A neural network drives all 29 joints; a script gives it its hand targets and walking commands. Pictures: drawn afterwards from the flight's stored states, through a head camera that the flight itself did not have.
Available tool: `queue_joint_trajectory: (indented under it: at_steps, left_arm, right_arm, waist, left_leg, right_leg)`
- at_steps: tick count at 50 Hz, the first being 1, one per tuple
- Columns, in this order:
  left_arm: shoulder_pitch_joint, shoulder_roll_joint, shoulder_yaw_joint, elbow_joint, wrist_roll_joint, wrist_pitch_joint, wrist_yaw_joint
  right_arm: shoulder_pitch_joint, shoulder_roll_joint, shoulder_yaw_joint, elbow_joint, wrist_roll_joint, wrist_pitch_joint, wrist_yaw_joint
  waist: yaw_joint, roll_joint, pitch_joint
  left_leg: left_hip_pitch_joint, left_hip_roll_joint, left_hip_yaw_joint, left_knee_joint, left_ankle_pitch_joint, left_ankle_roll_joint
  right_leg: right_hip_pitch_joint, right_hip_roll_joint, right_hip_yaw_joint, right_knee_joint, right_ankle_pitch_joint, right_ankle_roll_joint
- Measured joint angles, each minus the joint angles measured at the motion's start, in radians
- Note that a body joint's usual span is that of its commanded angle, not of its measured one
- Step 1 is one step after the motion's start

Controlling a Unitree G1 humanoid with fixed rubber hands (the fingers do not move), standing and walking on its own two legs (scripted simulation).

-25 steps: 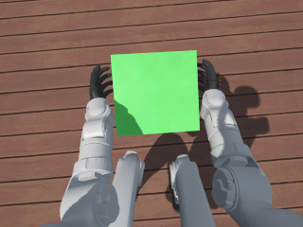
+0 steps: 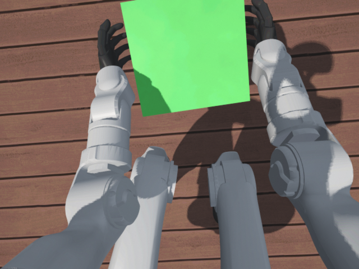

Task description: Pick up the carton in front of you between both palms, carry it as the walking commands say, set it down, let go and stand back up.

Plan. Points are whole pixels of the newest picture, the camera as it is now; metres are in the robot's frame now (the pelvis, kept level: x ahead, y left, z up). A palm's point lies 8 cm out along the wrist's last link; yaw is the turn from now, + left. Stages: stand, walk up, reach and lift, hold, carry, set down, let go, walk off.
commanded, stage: set down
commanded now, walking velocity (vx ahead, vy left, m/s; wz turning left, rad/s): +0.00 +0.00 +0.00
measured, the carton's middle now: (186, 58) +0.53 +0.02 -0.23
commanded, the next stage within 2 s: none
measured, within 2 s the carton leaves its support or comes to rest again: rests again in 0.92 s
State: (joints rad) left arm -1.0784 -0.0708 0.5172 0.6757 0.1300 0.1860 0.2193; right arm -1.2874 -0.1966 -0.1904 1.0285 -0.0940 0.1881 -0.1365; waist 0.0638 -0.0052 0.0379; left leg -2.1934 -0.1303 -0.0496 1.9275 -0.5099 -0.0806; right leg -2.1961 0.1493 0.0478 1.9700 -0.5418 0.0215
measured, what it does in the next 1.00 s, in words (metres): lowers itself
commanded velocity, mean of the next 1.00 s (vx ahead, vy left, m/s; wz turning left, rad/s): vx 0.00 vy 0.00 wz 0.00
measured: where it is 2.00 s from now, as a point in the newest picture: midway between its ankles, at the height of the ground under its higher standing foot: (187, 199)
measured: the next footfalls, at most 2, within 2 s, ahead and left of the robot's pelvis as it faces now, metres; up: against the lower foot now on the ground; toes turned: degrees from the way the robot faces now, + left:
none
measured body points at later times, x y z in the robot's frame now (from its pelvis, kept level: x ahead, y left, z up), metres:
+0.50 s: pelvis +0.01 +0.00 -0.05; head +0.35 -0.02 +0.24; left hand +0.50 +0.17 -0.20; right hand +0.57 -0.12 -0.21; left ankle +0.12 +0.12 -0.40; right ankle +0.10 -0.11 -0.40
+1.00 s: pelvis +0.01 -0.01 -0.06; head +0.37 -0.03 +0.22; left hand +0.52 +0.18 -0.21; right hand +0.58 -0.13 -0.22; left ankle +0.12 +0.12 -0.40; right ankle +0.10 -0.10 -0.40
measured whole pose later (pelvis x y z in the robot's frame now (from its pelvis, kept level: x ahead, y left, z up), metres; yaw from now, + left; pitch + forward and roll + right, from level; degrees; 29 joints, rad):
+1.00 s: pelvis +0.01 -0.01 -0.06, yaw +2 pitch +41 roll +4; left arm -1.23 0.02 0.61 0.84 0.16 0.13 0.06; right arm -1.45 -0.25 -0.25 1.15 -0.18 0.13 -0.02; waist 0.06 0.01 0.19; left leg -2.28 -0.12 -0.01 2.14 -0.59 -0.08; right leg -2.29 0.11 0.02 2.20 -0.63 -0.02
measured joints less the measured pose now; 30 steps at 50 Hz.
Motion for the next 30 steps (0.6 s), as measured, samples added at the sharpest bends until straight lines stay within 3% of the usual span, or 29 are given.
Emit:
queue_joint_trajectory:
  at_steps: [12,16,30]
  left_arm:
    - [-0.097,0.059,-0.047,0.043,-0.095,-0.011,0.001]
    - [-0.084,0.063,-0.034,0.054,-0.099,-0.009,-0.002]
    - [-0.112,0.058,0.044,0.108,-0.023,-0.024,-0.077]
  right_arm:
    - [-0.136,-0.078,0.129,0.066,0.103,-0.019,0.004]
    - [-0.148,-0.059,0.111,0.1,0.079,-0.017,0.001]
    - [-0.16,-0.056,0.007,0.144,-0.02,-0.032,0.062]
  waist:
    - [0.01,0.009,0.159]
    - [0.009,0.01,0.149]
    - [0.006,0.018,0.146]
  left_leg:
    - [-0.059,-0.01,0.012,0.14,-0.031,-0.015]
    - [-0.062,-0.01,0.012,0.169,-0.051,-0.017]
    - [-0.07,-0.007,0.026,0.194,-0.051,-0.01]
  right_leg:
    - [-0.064,-0.004,-0.011,0.151,-0.034,-0.007]
    - [-0.067,-0.005,-0.017,0.179,-0.052,-0.012]
    - [-0.075,-0.016,-0.015,0.209,-0.058,-0.016]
